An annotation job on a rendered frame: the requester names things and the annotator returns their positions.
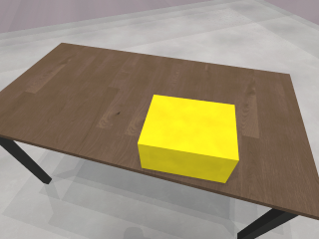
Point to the table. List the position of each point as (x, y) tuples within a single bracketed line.
[(92, 103)]

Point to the carton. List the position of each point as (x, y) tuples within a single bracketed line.
[(190, 138)]

